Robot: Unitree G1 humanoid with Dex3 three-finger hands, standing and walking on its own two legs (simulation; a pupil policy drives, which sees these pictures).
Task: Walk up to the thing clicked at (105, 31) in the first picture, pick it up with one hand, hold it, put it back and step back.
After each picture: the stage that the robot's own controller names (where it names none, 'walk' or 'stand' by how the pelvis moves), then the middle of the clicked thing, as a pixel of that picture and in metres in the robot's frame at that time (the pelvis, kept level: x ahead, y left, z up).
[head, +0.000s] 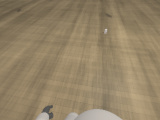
stand; (105, 31) +2.32 -0.38 -0.72
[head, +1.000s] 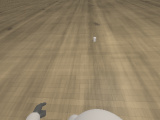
walk; (94, 39) +2.20 +0.05 -0.69
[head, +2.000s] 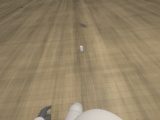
walk; (81, 48) +1.54 +0.35 -0.72
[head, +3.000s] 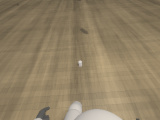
walk; (80, 63) +1.02 +0.26 -0.72
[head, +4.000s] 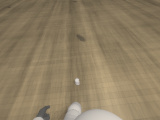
walk; (77, 81) +0.63 +0.24 -0.72
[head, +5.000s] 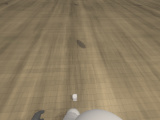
walk; (74, 97) +0.40 +0.18 -0.70
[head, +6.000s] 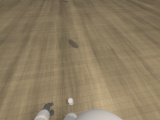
stand; (70, 101) +0.32 +0.21 -0.72
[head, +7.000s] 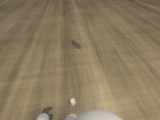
stand; (73, 101) +0.33 +0.19 -0.73
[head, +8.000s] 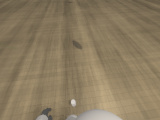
stand; (73, 102) +0.31 +0.20 -0.73
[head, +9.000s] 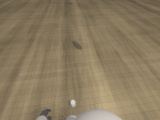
stand; (73, 103) +0.31 +0.19 -0.73
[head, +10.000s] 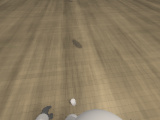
go down; (73, 102) +0.31 +0.19 -0.72
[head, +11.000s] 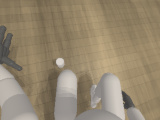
go down; (60, 63) +0.40 +0.22 -0.30
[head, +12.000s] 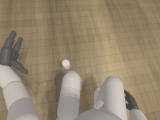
close in; (66, 64) +0.40 +0.22 -0.31
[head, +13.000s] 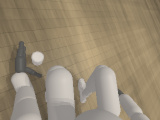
close in; (37, 59) +0.40 +0.25 -0.22
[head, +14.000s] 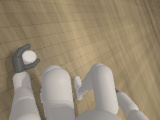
close; (29, 58) +0.39 +0.27 -0.22
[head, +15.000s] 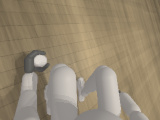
lift; (39, 61) +0.35 +0.25 -0.21
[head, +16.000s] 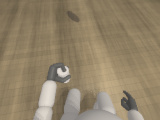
lift; (64, 74) +0.31 +0.18 -0.01
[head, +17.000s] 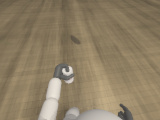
hold; (68, 74) +0.33 +0.17 +0.01
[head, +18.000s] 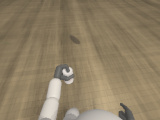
hold; (68, 75) +0.33 +0.17 +0.00
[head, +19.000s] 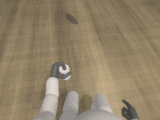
crouch; (65, 72) +0.35 +0.18 -0.06
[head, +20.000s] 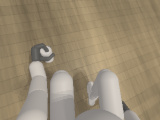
lower; (47, 54) +0.43 +0.25 -0.15
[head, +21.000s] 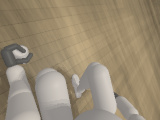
lower; (22, 55) +0.41 +0.27 -0.23
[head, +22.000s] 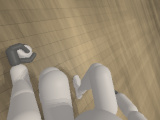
lower; (25, 54) +0.41 +0.27 -0.23
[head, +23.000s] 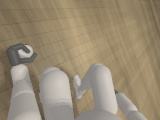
lower; (26, 54) +0.41 +0.27 -0.23
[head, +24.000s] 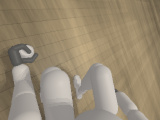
lower; (27, 54) +0.40 +0.27 -0.23
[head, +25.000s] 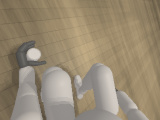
open; (32, 56) +0.39 +0.24 -0.23
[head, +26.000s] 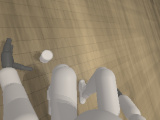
stand; (45, 57) +0.39 +0.23 -0.24
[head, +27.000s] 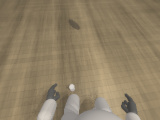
stand; (72, 87) +0.36 +0.18 -0.58
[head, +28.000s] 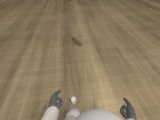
stand; (73, 100) +0.34 +0.18 -0.67
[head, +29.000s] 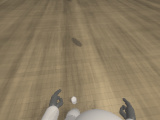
stand; (74, 100) +0.34 +0.17 -0.67
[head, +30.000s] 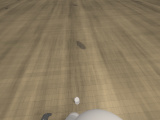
stand; (77, 100) +0.36 +0.17 -0.72
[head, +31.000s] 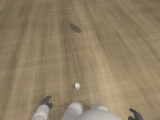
walk; (77, 86) +0.40 +0.14 -0.70
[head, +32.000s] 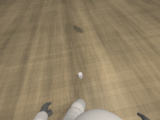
walk; (80, 75) +0.63 +0.19 -0.70
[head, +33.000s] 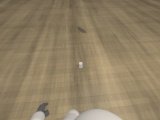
stand; (80, 65) +0.96 +0.17 -0.70
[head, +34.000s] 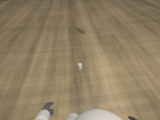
stand; (80, 66) +0.94 +0.19 -0.72
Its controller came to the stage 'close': yes
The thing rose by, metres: 0.70
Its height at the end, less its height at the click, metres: +0.00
